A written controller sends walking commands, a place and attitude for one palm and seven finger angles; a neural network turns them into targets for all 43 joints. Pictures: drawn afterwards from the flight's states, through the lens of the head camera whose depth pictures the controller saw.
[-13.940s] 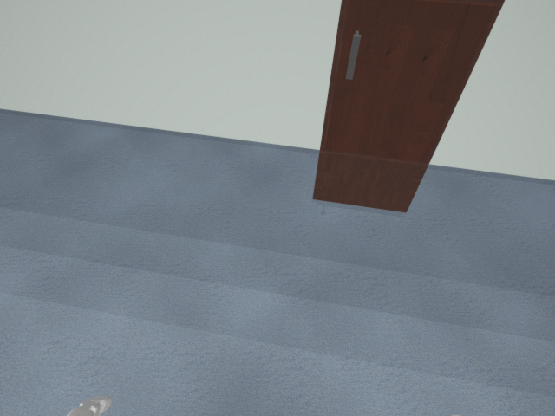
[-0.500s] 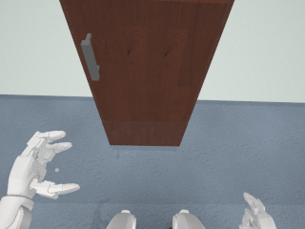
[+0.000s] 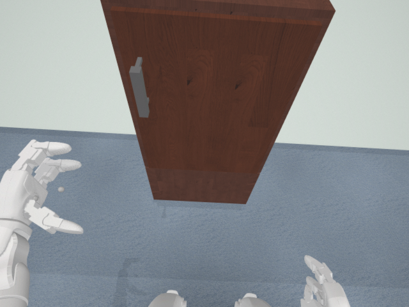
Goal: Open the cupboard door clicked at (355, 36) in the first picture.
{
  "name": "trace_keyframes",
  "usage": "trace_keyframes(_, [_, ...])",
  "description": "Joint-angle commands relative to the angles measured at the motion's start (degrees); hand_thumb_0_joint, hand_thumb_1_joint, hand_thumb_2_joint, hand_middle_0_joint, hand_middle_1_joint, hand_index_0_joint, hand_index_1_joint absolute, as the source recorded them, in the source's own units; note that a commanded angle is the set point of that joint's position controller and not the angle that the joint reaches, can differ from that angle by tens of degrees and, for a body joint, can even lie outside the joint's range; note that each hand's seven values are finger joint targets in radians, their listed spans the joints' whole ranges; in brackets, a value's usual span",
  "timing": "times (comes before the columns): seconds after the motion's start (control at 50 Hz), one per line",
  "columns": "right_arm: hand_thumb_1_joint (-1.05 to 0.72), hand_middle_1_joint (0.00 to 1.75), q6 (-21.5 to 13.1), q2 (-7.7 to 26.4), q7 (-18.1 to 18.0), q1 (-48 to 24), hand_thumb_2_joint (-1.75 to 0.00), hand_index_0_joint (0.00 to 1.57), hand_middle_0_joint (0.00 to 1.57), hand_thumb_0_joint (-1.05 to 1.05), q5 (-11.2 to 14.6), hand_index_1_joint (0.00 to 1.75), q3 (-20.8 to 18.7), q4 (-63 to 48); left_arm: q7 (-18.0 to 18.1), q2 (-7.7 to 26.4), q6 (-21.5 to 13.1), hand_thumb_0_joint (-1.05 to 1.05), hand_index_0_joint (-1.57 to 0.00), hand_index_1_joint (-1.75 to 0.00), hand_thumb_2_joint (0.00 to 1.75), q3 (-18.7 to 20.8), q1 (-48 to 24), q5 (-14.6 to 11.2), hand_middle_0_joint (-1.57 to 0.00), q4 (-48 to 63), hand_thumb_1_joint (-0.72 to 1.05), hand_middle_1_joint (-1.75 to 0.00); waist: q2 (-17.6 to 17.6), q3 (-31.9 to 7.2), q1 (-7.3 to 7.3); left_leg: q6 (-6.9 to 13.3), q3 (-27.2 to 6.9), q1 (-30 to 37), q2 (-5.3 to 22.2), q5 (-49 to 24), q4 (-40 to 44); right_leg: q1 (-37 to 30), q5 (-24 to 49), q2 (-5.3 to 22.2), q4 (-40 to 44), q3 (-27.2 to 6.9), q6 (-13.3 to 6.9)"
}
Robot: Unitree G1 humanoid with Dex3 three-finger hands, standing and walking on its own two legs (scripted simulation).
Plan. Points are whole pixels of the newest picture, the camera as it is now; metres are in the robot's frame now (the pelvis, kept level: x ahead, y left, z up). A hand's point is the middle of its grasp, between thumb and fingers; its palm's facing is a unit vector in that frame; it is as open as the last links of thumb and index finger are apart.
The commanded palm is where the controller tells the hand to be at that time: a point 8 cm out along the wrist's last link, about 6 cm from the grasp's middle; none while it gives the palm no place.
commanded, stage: raise the hand with hooked fingers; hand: left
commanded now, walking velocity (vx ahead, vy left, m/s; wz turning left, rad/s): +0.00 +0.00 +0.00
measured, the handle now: (141, 88) +0.58 +0.21 +0.05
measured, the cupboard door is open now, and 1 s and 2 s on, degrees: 0 0 0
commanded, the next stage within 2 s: move the hooked fingers beside the handle in 0.50 s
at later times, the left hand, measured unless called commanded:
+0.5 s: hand (81, 191) +0.29 +0.25 +0.06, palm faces +0.06 -1.00 -0.03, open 14.0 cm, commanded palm +0.26 +0.29 +0.07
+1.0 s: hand (93, 161) +0.35 +0.25 +0.06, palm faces +0.06 -1.00 -0.01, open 14.0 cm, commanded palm +0.33 +0.30 +0.06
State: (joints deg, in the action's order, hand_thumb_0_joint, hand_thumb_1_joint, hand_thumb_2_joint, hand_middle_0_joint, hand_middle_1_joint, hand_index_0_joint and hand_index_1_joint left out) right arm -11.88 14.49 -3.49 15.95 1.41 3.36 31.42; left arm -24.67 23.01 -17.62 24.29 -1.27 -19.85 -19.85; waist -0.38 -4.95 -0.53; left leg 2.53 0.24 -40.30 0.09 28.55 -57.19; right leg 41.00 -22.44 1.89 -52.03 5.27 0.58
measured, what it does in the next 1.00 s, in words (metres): stands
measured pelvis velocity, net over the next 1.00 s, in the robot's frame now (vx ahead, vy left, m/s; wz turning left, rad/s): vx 0.00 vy -0.03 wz -0.02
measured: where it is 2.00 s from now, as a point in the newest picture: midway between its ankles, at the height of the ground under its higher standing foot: outside the picture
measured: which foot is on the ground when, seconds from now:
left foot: down 0.00-1.00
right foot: down 0.00-1.00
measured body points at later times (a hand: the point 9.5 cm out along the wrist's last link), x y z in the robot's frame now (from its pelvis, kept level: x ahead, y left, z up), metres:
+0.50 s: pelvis +0.00 -0.02 +0.00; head +0.06 -0.02 +0.45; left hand +0.28 +0.30 +0.07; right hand +0.15 -0.27 -0.08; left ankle +0.00 +0.08 -0.68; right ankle +0.03 -0.14 -0.68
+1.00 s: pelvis +0.00 -0.03 +0.00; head +0.08 -0.02 +0.44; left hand +0.35 +0.30 +0.06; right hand +0.12 -0.29 -0.09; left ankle +0.00 +0.08 -0.68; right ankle +0.03 -0.14 -0.68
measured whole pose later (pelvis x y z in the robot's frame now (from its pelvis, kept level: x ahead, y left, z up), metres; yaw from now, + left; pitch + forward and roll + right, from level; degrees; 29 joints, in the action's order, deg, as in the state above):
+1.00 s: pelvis +0.00 -0.03 +0.00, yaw -1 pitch +14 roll -2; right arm -8.9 15.9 -4.2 16.6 1.9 2.4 33.0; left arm -27.7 27.1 -18.2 27.9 -17.0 -17.7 -39.5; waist 0.0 -4.8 2.5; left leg 0.4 0.3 -42.7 1.8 27.8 -56.5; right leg 44.7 -22.4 0.1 -53.1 5.1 -1.7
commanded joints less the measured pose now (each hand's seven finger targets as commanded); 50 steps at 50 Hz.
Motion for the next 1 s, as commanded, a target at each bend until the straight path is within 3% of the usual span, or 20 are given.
trace_keyframes(0.0, [-0.90,0.30,-2.0,10.3,-1.0,0.8,-0.90,0.20,0.20,0.00,0.7,0.30,-4.7,-6.9,-2.6,12.9,-1.2,0.00,-0.30,-1.20,0.30,3.9,-10.6,-0.9,-0.30,6.2,-0.50,-1.20,-7.2,-15.1,0.47,-4.8,-4.3,10.0,0.7,-25.6,12.2,-7.9,10.6,-3.2,4.4,-0.2,-2.6])
trace_keyframes(0.06, [-0.90,0.30,-1.9,10.5,-0.5,0.9,-0.90,0.20,0.20,0.00,0.7,0.30,-4.9,-7.7,-4.0,12.1,-0.1,0.00,-0.30,-1.20,0.30,3.5,-8.0,-1.7,-0.30,5.9,-0.50,-1.20,-4.3,-16.5,0.12,-3.9,-3.6,9.5,0.5,-26.3,11.9,-10.1,12.7,-3.3,5.0,-0.4,-2.5])
trace_keyframes(0.16, [-0.90,0.30,-1.6,10.2,0.0,0.7,-0.90,0.20,0.20,0.00,0.1,0.30,-5.1,-7.9,-1.7,15.6,-3.1,0.00,-0.30,-1.20,0.30,7.3,-10.0,-2.1,-0.30,9.9,-0.50,-1.20,-4.8,-16.5,-0.23,-3.7,-3.0,8.2,0.1,-25.1,11.7,-10.9,13.2,-3.5,4.8,-0.9,-2.6])
trace_keyframes(0.24, [-0.90,0.30,-1.3,9.9,-0.1,0.5,-0.90,0.20,0.20,0.00,0.0,0.30,-5.1,-7.6,-0.2,15.0,-5.4,0.00,-0.30,-1.20,0.30,7.1,-11.1,-1.8,-0.30,9.2,-0.50,-1.20,-5.4,-14.7,0.21,-2.9,-2.2,6.2,-0.2,-20.5,11.5,-11.2,11.1,-3.2,5.2,-1.9,-2.6])
trace_keyframes(0.32, [-0.90,0.30,-1.2,9.5,-0.2,0.1,-0.90,0.20,0.20,0.00,0.4,0.30,-4.9,-7.6,-0.8,13.8,-5.3,0.00,-0.30,-1.20,0.30,5.3,-10.1,-1.0,-0.30,8.8,-0.50,-1.20,-7.8,-15.9,0.40,-2.3,-1.6,6.4,-0.4,-18.6,11.7,-12.1,10.4,-2.7,6.1,-2.7,-2.4])
trace_keyframes(0.36, [-0.90,0.30,-0.9,9.6,-0.5,0.1,-0.90,0.20,0.20,0.00,0.5,0.30,-4.9,-7.5,-1.4,13.8,-4.8,0.00,-0.30,-1.20,0.30,5.0,-9.8,-1.1,-0.30,7.7,-0.50,-1.20,-4.7,-15.4,0.95,-1.8,-1.3,5.1,-0.3,-17.4,11.4,-12.9,10.4,-2.8,6.7,-3.4,-2.1])
trace_keyframes(0.4, [-0.90,0.30,-0.9,9.6,-0.7,-0.4,-0.90,0.20,0.20,0.00,0.7,0.30,-4.8,-7.6,-1.7,13.8,-4.6,0.00,-0.30,-1.20,0.30,5.1,-10.4,-1.5,-0.30,7.6,-0.50,-1.20,-5.1,-14.3,0.90,-1.7,-1.4,4.4,-0.4,-15.4,11.7,-12.4,8.5,-2.6,7.2,-3.5,-2.1])
trace_keyframes(0.48, [-0.90,0.30,-0.9,9.4,-0.9,-0.7,-0.90,0.20,0.20,0.00,0.7,0.30,-4.6,-7.6,-1.3,14.4,-4.4,0.00,-0.30,-1.20,0.30,6.4,-10.9,-1.9,-0.30,5.7,-0.50,-1.20,-2.1,-13.2,0.83,-1.5,-1.3,2.5,-0.5,-14.5,11.4,-13.7,7.7,-2.5,7.8,-4.3,-1.8])
trace_keyframes(0.58, [-0.90,0.30,-1.1,9.1,-0.8,-0.6,-0.90,0.20,0.20,0.00,0.6,0.30,-4.5,-7.3,-1.6,13.6,-5.0,0.00,-0.30,-1.20,0.30,5.4,-11.3,-1.6,-0.30,5.9,-0.50,-1.20,-3.7,-15.1,0.91,-1.4,-0.7,3.1,-0.6,-15.4,10.6,-14.6,9.4,-2.2,7.6,-5.1,-1.7])
trace_keyframes(0.6, [-0.90,0.30,-1.0,9.4,-1.0,-0.4,-0.90,0.20,0.20,0.00,0.7,0.30,-4.6,-7.0,-1.6,15.2,-5.0,0.00,-0.30,-1.20,0.30,6.7,-12.1,-1.4,-0.30,4.4,-0.50,-1.20,-1.8,-14.0,1.20,-1.4,-0.8,2.0,-0.5,-14.9,10.3,-14.3,8.7,-2.2,7.7,-5.3,-1.6])
trace_keyframes(0.68, [-0.90,0.30,-0.7,9.4,-1.7,-0.3,-0.90,0.20,0.20,0.00,0.9,0.30,-4.2,-5.7,-2.2,15.9,-5.3,0.00,-0.30,-1.20,0.30,5.7,-22.1,-0.8,-0.30,1.5,-0.50,-1.20,-3.3,-12.9,2.88,-1.3,-0.7,1.0,-0.4,-12.3,9.4,-12.2,5.5,-2.0,8.0,-6.5,-1.5])
trace_keyframes(0.7, [-0.90,0.30,-0.9,9.4,-1.8,-0.3,-0.90,0.20,0.20,0.00,0.9,0.30,-4.2,-5.6,-2.4,15.6,-5.5,0.00,-0.30,-1.20,0.30,5.0,-23.4,-0.6,-0.30,1.4,-0.50,-1.20,-4.4,-13.2,2.89,-1.3,-0.8,1.4,-0.4,-12.2,9.4,-11.8,5.4,-2.0,8.0,-6.5,-1.5])
trace_keyframes(0.78, [-0.90,0.30,-0.6,9.8,-2.1,0.8,-0.90,0.20,0.20,0.00,0.8,0.30,-4.2,-4.9,-3.0,18.1,-5.3,0.00,-0.30,-1.20,0.30,6.1,-26.1,0.1,-0.30,-3.0,-0.50,-1.20,-2.9,-16.1,2.72,-1.2,-0.8,0.7,-0.2,-13.6,8.7,-13.0,7.6,-2.0,6.9,-6.7,-1.5])
trace_keyframes(0.8, [-0.90,0.30,-0.5,9.7,-2.0,0.9,-0.90,0.20,0.20,0.00,0.8,0.30,-4.2,-4.5,-3.1,18.2,-5.2,0.00,-0.30,-1.20,0.30,5.8,-27.5,0.4,-0.30,-3.6,-0.50,-1.20,-4.3,-16.6,2.67,-1.3,-0.9,0.9,-0.3,-14.1,8.8,-12.8,8.2,-1.9,6.6,-6.5,-1.6])
trace_keyframes(0.92, [-0.90,0.30,0.7,10.3,-1.3,2.5,-0.90,0.20,0.20,0.00,0.7,0.30,-4.5,-4.8,-2.9,21.9,-4.0,0.00,-0.30,-1.20,0.30,9.1,-27.5,1.0,-0.30,-9.0,-0.50,-1.20,-3.4,-18.7,1.58,-1.4,-0.7,-0.2,-0.1,-17.5,8.9,-14.4,13.1,-2.1,5.3,-5.9,-1.5])
trace_keyframes(0.98, [-0.90,0.30,1.4,10.3,-1.0,3.4,-0.90,0.20,0.20,0.00,0.6,0.30,-4.6,-4.6,-2.7,22.3,-4.5,0.00,-0.30,-1.20,0.30,9.0,-30.8,1.4,-0.30,-10.1,-0.50,-1.20,-4.3,-18.7,2.12,-1.4,-0.5,0.1,0.0,-18.5,8.8,-13.5,14.5,-2.4,4.8,-5.5,-1.6])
